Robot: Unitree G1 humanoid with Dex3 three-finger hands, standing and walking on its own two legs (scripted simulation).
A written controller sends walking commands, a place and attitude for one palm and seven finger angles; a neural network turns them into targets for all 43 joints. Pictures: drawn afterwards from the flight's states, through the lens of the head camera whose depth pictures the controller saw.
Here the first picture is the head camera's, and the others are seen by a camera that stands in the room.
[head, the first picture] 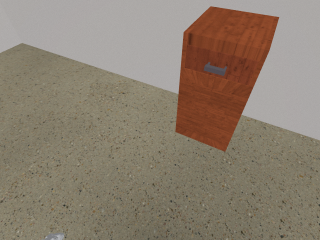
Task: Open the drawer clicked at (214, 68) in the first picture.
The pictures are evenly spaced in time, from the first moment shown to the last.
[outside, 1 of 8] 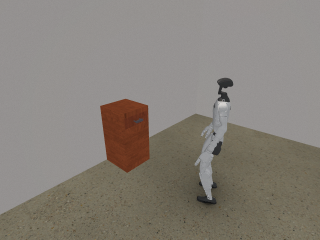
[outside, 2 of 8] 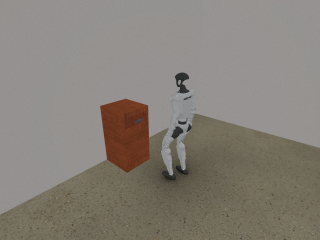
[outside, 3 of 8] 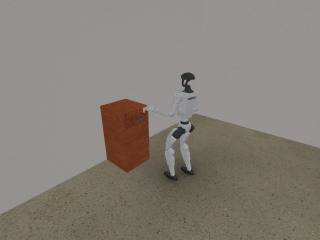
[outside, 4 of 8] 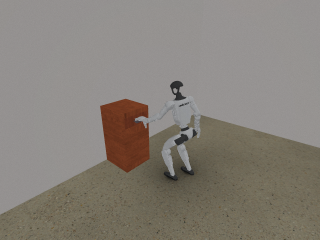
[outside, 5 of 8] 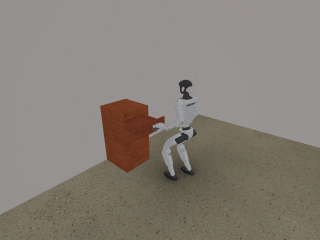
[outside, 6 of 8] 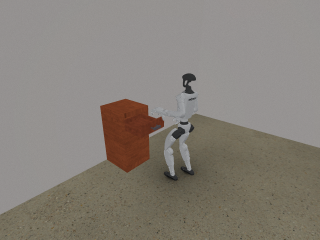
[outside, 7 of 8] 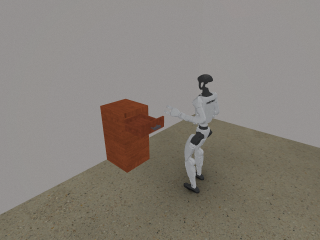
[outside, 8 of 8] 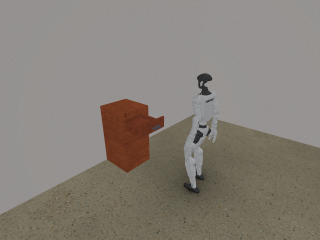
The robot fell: no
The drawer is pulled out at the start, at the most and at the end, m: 0.00 0.30 0.29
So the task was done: yes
